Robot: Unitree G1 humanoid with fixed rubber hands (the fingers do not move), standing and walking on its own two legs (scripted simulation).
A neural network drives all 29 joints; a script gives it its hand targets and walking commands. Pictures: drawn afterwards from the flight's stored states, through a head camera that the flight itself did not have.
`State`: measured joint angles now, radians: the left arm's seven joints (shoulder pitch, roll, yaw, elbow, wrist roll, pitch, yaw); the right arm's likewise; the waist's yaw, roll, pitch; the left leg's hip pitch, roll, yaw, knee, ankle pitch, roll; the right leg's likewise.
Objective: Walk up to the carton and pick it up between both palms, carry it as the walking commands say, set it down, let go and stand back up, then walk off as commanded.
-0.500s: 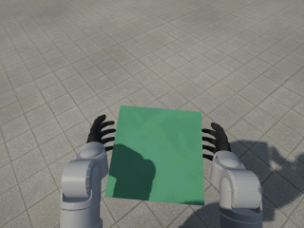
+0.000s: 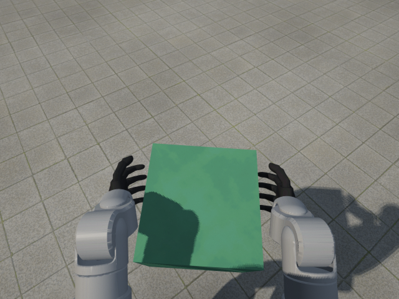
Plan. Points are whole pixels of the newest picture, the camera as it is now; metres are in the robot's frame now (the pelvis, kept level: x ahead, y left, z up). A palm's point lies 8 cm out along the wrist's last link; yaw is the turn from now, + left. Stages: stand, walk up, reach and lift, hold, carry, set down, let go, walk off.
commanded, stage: carry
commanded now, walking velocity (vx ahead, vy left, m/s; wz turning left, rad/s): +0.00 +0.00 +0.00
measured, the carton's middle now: (199, 211) +0.29 +0.01 -0.02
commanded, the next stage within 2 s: none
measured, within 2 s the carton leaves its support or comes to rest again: neither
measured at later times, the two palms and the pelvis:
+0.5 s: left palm (102, 114) +0.46 +0.22 +0.10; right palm (234, 111) +0.48 -0.06 +0.09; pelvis +0.19 +0.05 +0.00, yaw +4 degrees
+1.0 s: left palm (105, 91) +0.54 +0.24 +0.08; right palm (224, 95) +0.54 -0.05 +0.08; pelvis +0.27 +0.09 -0.01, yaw +4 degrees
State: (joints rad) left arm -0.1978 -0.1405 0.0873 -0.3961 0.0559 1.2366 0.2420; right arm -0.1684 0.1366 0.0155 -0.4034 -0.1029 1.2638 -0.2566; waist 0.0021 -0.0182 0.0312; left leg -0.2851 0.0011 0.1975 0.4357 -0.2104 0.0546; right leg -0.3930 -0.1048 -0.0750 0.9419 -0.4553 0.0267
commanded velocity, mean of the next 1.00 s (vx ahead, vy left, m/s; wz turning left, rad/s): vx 0.00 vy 0.00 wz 0.00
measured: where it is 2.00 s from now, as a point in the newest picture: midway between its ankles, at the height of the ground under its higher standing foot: (183, 278)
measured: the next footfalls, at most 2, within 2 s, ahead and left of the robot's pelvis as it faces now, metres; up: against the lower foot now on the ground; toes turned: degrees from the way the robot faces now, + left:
right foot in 0.14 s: +0.21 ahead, -0.06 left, +0.00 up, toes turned -8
left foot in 0.36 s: +0.15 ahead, +0.16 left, +0.02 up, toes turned +13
